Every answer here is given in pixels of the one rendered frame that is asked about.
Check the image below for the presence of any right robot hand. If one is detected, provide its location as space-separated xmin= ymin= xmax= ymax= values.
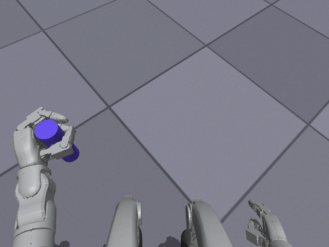
xmin=246 ymin=199 xmax=288 ymax=247

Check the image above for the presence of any left robot hand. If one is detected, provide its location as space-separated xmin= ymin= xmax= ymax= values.
xmin=13 ymin=107 xmax=76 ymax=169

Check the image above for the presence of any can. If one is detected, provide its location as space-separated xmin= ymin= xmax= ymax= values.
xmin=34 ymin=120 xmax=79 ymax=162

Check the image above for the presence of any left robot arm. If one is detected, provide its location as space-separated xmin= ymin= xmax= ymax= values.
xmin=12 ymin=164 xmax=57 ymax=247

